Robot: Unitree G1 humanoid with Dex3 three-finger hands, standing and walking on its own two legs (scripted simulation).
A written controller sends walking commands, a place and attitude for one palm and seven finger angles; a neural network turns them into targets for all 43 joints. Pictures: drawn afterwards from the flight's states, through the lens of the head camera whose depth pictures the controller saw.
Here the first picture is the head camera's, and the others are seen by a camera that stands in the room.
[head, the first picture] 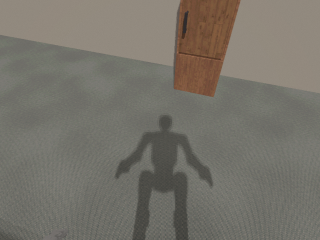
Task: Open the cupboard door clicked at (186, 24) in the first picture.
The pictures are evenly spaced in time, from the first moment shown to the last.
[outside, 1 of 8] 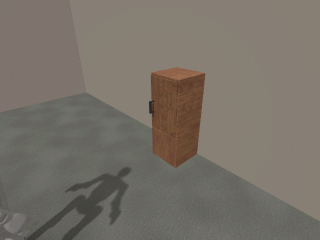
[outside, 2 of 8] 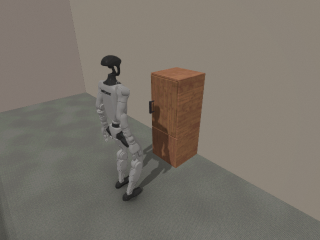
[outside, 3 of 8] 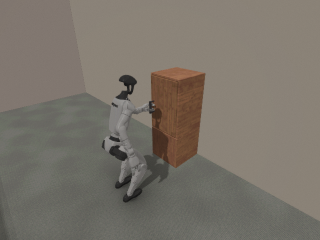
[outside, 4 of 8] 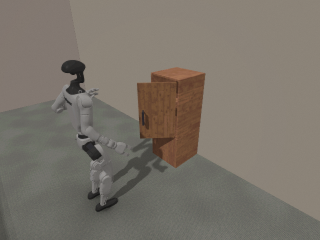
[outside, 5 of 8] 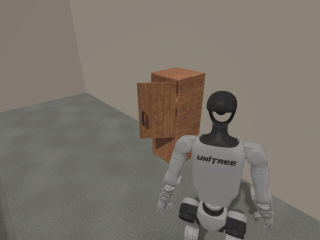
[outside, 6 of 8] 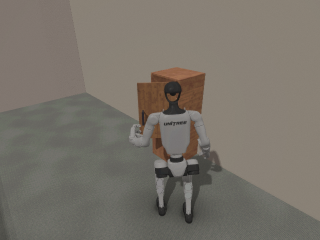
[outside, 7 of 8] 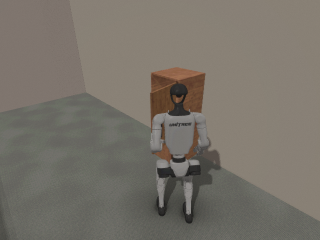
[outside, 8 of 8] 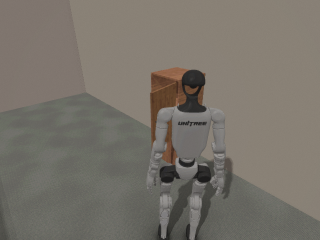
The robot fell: no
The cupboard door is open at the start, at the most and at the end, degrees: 0 100 100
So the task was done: yes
